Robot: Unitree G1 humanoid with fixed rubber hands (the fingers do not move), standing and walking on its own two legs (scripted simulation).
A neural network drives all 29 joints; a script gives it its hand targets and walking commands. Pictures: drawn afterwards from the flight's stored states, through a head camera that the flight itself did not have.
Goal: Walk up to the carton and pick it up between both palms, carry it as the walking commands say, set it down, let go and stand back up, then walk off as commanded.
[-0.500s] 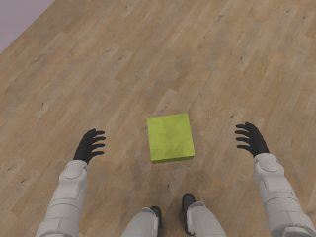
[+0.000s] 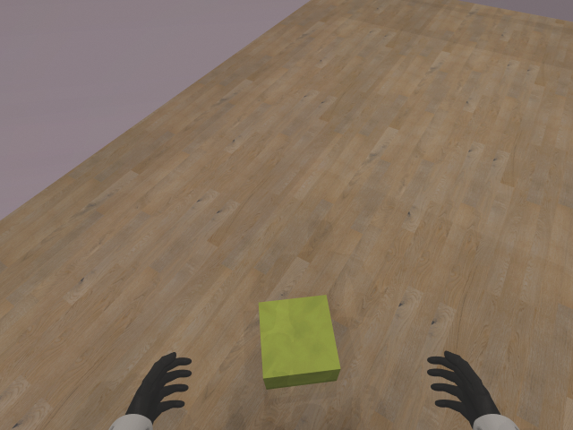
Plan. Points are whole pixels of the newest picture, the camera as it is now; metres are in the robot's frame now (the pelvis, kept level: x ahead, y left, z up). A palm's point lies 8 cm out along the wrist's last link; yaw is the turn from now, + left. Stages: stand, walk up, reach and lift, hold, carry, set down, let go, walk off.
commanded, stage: let go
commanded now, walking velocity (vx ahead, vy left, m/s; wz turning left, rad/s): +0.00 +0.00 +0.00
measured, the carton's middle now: (297, 341) +0.46 +0.01 -0.70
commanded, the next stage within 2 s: stand in 0.22 s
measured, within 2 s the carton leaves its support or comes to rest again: neither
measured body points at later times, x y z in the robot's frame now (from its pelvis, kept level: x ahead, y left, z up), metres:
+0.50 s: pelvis +0.02 +0.01 -0.01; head +0.03 +0.01 +0.44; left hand +0.17 +0.30 -0.09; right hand +0.15 -0.29 -0.09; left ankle -0.04 +0.11 -0.74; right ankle +0.03 -0.09 -0.74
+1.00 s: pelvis +0.04 +0.02 +0.00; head +0.05 +0.02 +0.45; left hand +0.18 +0.31 -0.10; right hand +0.17 -0.28 -0.10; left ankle -0.04 +0.11 -0.74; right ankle +0.03 -0.09 -0.74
